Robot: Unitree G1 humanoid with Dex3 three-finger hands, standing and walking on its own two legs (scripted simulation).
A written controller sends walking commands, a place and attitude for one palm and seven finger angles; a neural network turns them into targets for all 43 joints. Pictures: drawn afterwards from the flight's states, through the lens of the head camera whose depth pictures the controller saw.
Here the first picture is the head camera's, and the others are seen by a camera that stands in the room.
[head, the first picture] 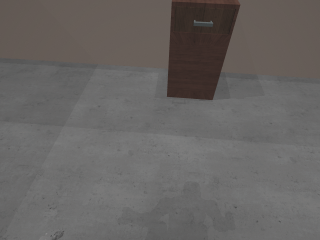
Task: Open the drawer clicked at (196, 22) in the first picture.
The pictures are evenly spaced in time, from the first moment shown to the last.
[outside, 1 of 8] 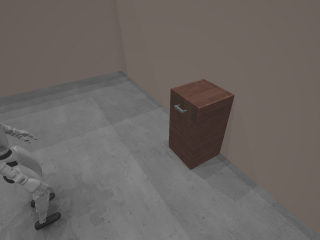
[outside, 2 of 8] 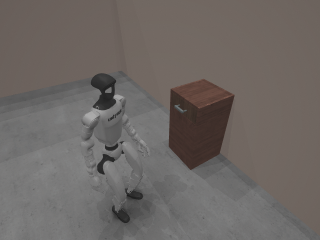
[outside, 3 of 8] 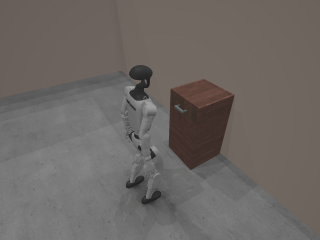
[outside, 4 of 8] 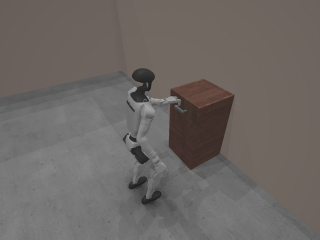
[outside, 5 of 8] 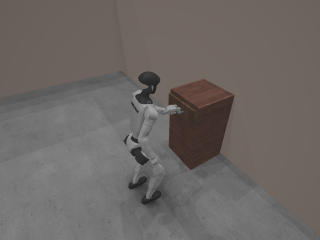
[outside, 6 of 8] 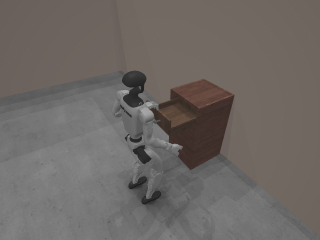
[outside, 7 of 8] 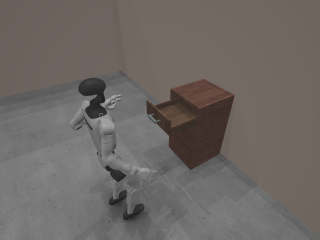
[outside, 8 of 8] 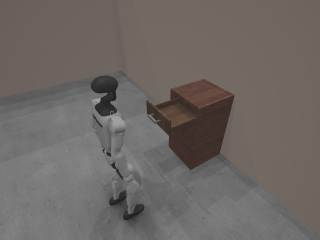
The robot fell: no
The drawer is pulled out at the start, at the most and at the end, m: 0.00 0.30 0.30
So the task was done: yes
